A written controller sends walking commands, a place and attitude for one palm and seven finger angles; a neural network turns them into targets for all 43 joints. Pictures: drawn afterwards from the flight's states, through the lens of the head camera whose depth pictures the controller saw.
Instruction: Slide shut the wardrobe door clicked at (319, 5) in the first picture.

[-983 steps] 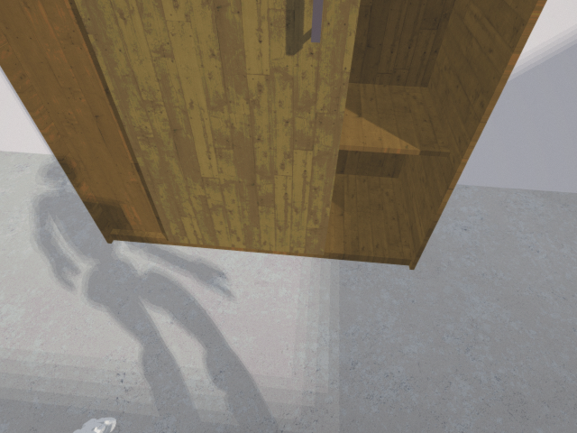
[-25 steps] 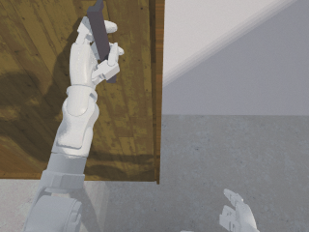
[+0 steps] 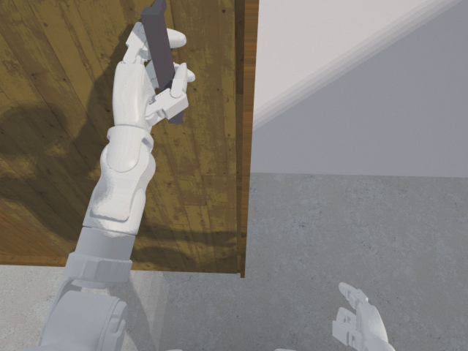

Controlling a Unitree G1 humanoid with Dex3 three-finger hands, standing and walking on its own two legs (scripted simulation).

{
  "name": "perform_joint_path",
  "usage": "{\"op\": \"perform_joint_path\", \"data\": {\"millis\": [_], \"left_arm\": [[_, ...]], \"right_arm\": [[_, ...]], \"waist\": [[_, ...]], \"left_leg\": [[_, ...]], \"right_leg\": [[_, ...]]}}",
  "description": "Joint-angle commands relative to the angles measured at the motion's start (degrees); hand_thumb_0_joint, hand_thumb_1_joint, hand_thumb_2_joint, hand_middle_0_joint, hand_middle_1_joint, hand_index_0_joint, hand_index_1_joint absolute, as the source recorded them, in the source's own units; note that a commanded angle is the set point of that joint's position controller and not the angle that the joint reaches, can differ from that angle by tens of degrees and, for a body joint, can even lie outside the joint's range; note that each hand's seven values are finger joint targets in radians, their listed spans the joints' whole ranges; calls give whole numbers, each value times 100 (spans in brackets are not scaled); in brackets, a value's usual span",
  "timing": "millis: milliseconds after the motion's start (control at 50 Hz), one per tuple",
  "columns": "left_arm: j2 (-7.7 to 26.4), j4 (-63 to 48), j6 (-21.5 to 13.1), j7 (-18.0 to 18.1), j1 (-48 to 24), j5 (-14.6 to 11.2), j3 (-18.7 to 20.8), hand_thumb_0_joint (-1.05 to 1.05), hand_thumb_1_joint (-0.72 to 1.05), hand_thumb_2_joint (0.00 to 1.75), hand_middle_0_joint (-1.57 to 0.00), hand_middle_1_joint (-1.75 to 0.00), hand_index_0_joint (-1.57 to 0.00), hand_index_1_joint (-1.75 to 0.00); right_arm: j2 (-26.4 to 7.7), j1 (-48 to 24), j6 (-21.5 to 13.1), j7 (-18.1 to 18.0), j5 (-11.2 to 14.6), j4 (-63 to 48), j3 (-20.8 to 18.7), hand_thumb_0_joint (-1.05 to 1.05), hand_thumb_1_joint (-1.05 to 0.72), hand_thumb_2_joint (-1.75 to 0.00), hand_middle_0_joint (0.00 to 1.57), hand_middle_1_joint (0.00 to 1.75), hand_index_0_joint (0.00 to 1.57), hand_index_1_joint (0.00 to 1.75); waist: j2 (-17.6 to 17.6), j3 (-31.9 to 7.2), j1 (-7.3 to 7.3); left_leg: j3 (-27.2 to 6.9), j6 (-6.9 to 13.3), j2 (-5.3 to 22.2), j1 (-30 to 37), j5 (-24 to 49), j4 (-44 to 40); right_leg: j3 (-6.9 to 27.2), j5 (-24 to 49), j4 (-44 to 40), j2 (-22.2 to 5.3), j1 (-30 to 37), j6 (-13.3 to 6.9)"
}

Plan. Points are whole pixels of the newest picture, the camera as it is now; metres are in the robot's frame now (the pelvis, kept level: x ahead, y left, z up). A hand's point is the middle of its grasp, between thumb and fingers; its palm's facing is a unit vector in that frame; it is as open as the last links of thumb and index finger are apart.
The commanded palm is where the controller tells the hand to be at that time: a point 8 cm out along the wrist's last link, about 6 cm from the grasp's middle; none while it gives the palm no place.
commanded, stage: step sideways, sliding the door along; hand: left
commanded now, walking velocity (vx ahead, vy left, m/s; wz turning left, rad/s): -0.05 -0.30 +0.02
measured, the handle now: (168, 65) +0.45 +0.12 +0.25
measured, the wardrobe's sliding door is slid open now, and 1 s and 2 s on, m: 0.01 0.01 0.01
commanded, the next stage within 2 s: stop walking and hold the door there in 0.52 s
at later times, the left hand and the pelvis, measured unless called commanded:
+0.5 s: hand (182, 93) +0.40 +0.09 +0.24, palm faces +0.04 -1.00 -0.07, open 6.2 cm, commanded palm +0.38 +0.13 +0.25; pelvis +0.00 -0.01 +0.00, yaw +1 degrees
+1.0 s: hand (180, 94) +0.40 +0.10 +0.24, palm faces +0.00 -1.00 -0.08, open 6.3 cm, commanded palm +0.38 +0.13 +0.23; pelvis +0.02 +0.02 +0.01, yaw +1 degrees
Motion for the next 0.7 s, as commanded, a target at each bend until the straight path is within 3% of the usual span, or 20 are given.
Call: {"op": "perform_joint_path", "data": {"millis": [0,40,100,140,200,240,260,320,500,560,600,620,640,660,680], "left_arm": [[653,-1901,-773,-223,-3128,138,-48,0,90,90,-45,-140,-45,-140],[568,-1896,-765,-223,-3077,121,-110,0,90,90,-45,-140,-45,-140],[640,-1922,-780,-227,-3135,144,-65,0,90,90,-45,-140,-45,-140],[534,-1901,-767,-219,-3116,120,-152,0,90,90,-45,-140,-45,-140],[590,-1865,-785,-229,-3149,135,-106,0,90,90,-45,-140,-45,-140],[403,-1898,-780,-239,-3142,107,-262,0,90,90,-45,-140,-45,-140],[530,-1875,-796,-236,-3149,122,-158,0,90,90,-45,-140,-45,-140],[428,-1888,-792,-245,-3177,106,-314,0,90,90,-45,-140,-45,-140],[427,-1889,-829,-231,-3238,112,-265,0,90,90,-45,-140,-45,-140],[379,-1925,-844,-232,-3215,104,-295,0,90,90,-45,-140,-45,-140],[407,-1927,-849,-242,-3244,116,-301,0,90,90,-45,-140,-45,-140],[802,-981,-739,-174,-2108,149,207,0,90,90,-45,-140,-45,-140],[485,-1271,-738,-212,-2072,140,-37,0,90,90,-45,-140,-45,-140],[376,-1445,-766,-241,-2240,139,-158,0,90,90,-45,-140,-45,-140],[575,-1458,-777,-215,-2269,154,2,0,90,90,-45,-140,-45,-140]], "right_arm": [[-534,-531,-280,-16,-3,-860,-212,0,-90,-90,20,30,20,30],[-534,-536,-285,-30,-5,-869,-190,0,-90,-90,20,30,20,30],[-513,-539,-272,-11,-2,-877,-209,0,-90,-90,20,30,20,30],[-527,-551,-279,-21,0,-869,-184,0,-90,-90,20,30,20,30],[-521,-539,-270,-5,8,-865,-222,0,-90,-90,20,30,20,30],[-526,-552,-290,-9,13,-883,-186,0,-90,-90,20,30,20,30],[-541,-562,-287,-4,3,-877,-193,0,-90,-90,20,30,20,30],[-547,-548,-288,1,50,-865,-195,0,-90,-90,20,30,20,30],[-514,-554,-288,11,13,-863,-193,0,-90,-90,20,30,20,30],[-524,-578,-294,9,5,-864,-177,0,-90,-90,20,30,20,30],[-516,-550,-291,27,21,-872,-200,0,-90,-90,20,30,20,30],[-658,-413,-269,-3,-6,-749,-253,0,-90,-90,20,30,20,30],[-555,-420,-255,7,-26,-831,-195,0,-90,-90,20,30,20,30],[-489,-510,-285,7,-12,-857,-146,0,-90,-90,20,30,20,30],[-532,-505,-314,-15,-23,-818,-160,0,-90,-90,20,30,20,30]], "waist": [[-31,-2743,-139],[60,-2659,-154],[-130,-2732,-144],[57,-2695,-167],[-120,-2758,-146],[107,-2708,-175],[128,-2689,-152],[21,-2642,-189],[-164,-2671,-153],[21,-2662,-155],[-139,-2713,-159],[-52,-2488,-104],[-74,-2518,-101],[-295,-2553,-127],[-431,-2576,-118]], "left_leg": [[-139,681,138,1322,1177,44],[-216,702,189,1252,1181,-99],[-124,677,86,1257,1040,106],[-227,694,148,1277,1094,-76],[-158,662,121,1314,1185,103],[-264,690,209,1293,1261,-106],[-272,709,252,1207,1284,-99],[-227,675,158,1296,1157,-56],[-230,681,88,1239,807,64],[-307,714,178,1236,951,-47],[-234,679,95,1287,1057,115],[-219,664,14,1216,1024,64],[-222,641,-59,1108,907,56],[-149,626,-161,1135,746,101],[-115,611,-264,1152,635,139]], "right_leg": [[521,1064,-680,-692,506,272],[426,989,-615,-639,516,301],[559,1052,-724,-738,547,262],[455,992,-634,-679,506,275],[546,1128,-689,-743,551,258],[410,1045,-570,-658,540,293],[399,1005,-562,-646,595,318],[466,1044,-624,-691,521,276],[576,771,-733,-765,478,249],[455,751,-660,-691,535,280],[543,964,-718,-768,573,242],[622,949,-771,-777,458,203],[649,1018,-763,-810,553,208],[774,1035,-840,-877,571,209],[920,1058,-904,-963,575,174]]}}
